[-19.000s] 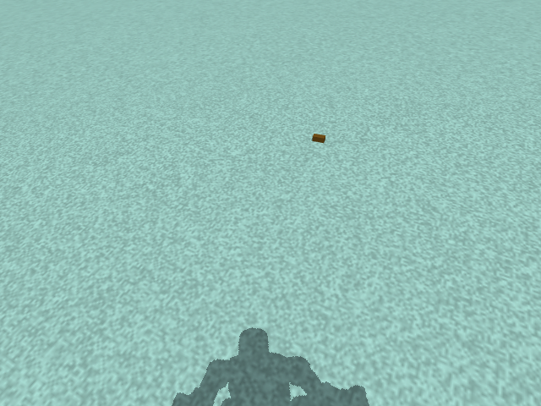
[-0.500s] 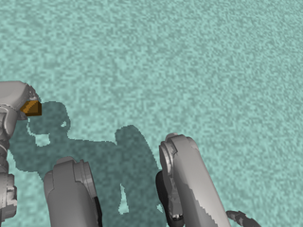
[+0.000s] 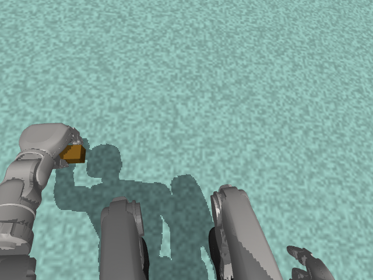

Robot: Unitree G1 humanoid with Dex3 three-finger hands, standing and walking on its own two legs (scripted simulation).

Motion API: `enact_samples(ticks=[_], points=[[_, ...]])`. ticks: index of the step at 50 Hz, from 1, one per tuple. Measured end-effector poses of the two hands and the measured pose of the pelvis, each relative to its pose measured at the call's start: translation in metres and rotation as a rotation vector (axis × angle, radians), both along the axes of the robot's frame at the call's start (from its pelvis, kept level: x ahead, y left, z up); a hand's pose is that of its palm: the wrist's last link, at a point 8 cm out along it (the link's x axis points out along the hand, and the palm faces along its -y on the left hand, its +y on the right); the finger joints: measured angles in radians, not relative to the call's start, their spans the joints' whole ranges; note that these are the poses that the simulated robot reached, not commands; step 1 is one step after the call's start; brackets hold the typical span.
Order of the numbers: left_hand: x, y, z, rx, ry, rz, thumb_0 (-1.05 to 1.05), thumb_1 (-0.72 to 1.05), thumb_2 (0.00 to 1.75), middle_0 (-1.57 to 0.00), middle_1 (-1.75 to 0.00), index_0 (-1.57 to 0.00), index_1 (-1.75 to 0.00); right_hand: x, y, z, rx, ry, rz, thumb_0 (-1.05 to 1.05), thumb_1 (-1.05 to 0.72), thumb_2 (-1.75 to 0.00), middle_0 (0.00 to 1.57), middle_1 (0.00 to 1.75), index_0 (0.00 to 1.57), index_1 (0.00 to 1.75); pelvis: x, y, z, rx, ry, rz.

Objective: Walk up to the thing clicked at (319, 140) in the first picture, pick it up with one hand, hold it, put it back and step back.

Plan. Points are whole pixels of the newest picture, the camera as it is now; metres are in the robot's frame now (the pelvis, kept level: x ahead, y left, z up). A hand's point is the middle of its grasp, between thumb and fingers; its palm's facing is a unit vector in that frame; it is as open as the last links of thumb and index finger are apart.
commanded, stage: lift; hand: left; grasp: from above
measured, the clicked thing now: (66, 154) +0.44 +0.27 -0.14
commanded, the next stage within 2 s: hold in 1.04 s
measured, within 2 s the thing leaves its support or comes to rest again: neither
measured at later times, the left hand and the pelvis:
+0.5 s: hand out of the picture +0.35 +0.27 +0.11, palm faces -0.44 -0.06 -0.90, open 6.5 cm; pelvis +0.02 +0.00 +0.18, yaw +3 degrees
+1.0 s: hand out of the picture +0.37 +0.25 +0.22, palm faces -0.44 -0.05 -0.89, open 6.6 cm; pelvis +0.06 +0.00 +0.28, yaw +3 degrees
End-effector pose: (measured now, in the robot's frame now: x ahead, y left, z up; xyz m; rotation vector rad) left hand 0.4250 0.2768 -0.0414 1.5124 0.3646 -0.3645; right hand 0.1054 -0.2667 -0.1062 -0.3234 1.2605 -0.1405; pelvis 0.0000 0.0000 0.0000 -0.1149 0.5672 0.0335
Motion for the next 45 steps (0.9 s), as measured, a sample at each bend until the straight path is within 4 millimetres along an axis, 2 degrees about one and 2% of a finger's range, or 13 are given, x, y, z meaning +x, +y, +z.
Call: enact_samples(ticks=[10, 23, 33, 45], points=[[-0.030, -0.002, 0.087, -0.017, -0.035, 0.003, -0.01, 0.48, 0.16, -1.00, -0.14, -1.02, -0.14, 0.026, 0.009, 0.067, -0.001, -0.096, -0.014, 0.00, -0.91, -0.90, 0.20, 0.29, 0.20, 0.30, 0.003, 0.001, 0.066, 0.017, -0.063, 0.015], [-0.066, -0.007, 0.200, -0.026, -0.014, 0.032, -0.01, 0.49, 0.14, -1.01, -0.13, -1.03, -0.13, 0.040, 0.017, 0.166, 0.015, -0.186, -0.046, 0.00, -0.91, -0.90, 0.20, 0.30, 0.20, 0.30, 0.017, 0.003, 0.167, 0.051, -0.190, 0.028], [-0.067, -0.015, 0.255, -0.012, -0.003, 0.037, 0.00, 0.49, 0.13, -1.01, -0.13, -1.03, -0.13, 0.044, 0.014, 0.223, 0.022, -0.212, -0.062, 0.00, -0.91, -0.90, 0.20, 0.30, 0.20, 0.30, 0.034, 0.002, 0.224, 0.072, -0.271, 0.030], [-0.054, -0.025, 0.301, -0.004, -0.013, 0.041, -0.01, 0.48, 0.15, -1.01, -0.13, -1.03, -0.13, 0.048, 0.013, 0.266, 0.035, -0.212, -0.081, 0.01, -0.92, -0.90, 0.20, 0.30, 0.20, 0.30, 0.051, 0.003, 0.269, 0.093, -0.344, 0.024]])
